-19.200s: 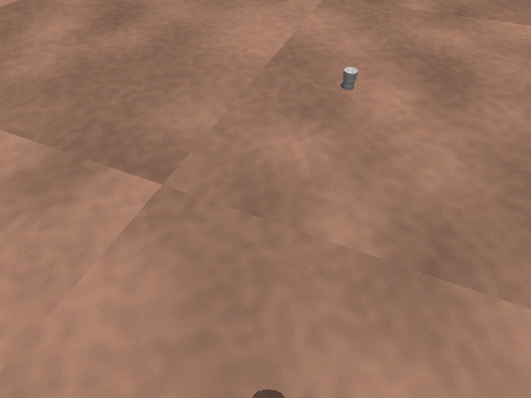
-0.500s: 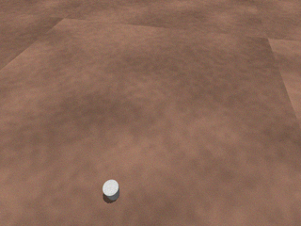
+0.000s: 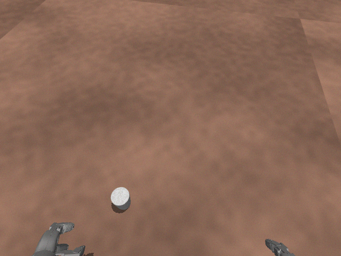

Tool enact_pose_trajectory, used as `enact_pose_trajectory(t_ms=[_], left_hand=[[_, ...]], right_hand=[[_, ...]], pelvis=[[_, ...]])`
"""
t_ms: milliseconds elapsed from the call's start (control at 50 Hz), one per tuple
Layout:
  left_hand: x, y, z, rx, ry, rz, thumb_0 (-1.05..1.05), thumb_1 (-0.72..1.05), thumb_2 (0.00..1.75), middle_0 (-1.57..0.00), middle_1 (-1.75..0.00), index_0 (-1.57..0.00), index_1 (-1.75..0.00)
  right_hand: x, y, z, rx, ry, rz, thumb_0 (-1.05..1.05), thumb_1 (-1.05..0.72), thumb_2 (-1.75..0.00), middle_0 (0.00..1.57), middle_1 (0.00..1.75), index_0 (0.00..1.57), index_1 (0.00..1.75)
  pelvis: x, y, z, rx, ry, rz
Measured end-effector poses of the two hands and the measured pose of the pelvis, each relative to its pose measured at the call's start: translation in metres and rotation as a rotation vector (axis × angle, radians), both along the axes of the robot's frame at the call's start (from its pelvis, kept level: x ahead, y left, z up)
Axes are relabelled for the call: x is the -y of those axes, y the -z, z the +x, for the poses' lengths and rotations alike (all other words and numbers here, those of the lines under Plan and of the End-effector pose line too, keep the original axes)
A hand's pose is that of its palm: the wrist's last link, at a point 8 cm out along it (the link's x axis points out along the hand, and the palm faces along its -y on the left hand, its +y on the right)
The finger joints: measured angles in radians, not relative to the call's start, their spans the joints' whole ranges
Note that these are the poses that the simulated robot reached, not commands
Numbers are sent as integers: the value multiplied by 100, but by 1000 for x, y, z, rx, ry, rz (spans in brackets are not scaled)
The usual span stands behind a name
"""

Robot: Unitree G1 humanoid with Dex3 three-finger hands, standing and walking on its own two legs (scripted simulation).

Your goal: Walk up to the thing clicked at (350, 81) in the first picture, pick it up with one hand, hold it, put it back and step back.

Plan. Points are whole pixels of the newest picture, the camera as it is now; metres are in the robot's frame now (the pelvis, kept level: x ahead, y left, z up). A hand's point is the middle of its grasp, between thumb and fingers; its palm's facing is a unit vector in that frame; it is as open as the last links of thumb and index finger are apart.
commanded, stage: rise first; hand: left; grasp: from above
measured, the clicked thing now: (122, 199) +0.46 +0.25 -0.70
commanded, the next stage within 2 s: none
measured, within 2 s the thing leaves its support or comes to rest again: neither
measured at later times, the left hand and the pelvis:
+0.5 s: hand out of the picture +0.14 +0.26 -0.20, palm faces -0.16 -0.87 -0.46, open 14.1 cm; pelvis +0.00 +0.01 -0.06, yaw +0 degrees
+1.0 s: hand (84, 244) +0.21 +0.29 -0.34, palm faces -0.41 -0.59 -0.70, open 13.9 cm; pelvis -0.04 +0.00 -0.20, yaw +0 degrees
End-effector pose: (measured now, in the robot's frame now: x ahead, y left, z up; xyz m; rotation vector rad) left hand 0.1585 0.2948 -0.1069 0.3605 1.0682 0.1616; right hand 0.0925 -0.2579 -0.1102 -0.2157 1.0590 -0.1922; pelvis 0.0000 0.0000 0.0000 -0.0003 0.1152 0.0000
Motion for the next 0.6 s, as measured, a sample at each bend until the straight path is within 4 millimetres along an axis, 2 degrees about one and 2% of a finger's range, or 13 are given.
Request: enact_pose_trajectory(t_ms=[140, 240, 420, 600], left_hand=[[-5, 16, -10, -83, 7, 42, 0, -18, 95, -6, -104, -9, -101], [-6, 32, -16, -71, 23, 47, 0, -37, 96, -6, -107, -9, -105], [-8, 48, -19, -57, 89, 101, -1, -52, 98, -7, -109, -8, -108], [-7, 59, -23, -66, 115, 136, -1, -53, 96, -7, -110, -9, -108]], right_hand=[[-11, 7, 17, 77, -15, 14, 1, -93, -91, 20, 30, 20, 30], [-14, 14, 35, 133, -48, -10, 1, -92, -90, 20, 30, 20, 30], [-21, 29, 63, 211, -90, -28, 1, -92, -91, 20, 30, 20, 30], [-28, 46, 73, 263, -112, -13, 1, -94, -91, 20, 30, 20, 30]], pelvis=[[-9, 14, 3, -47, 1, -7], [-12, 31, 3, -93, -1, -12], [-14, 56, 4, -149, -6, -24], [-12, 76, 1, -199, -9, -31]])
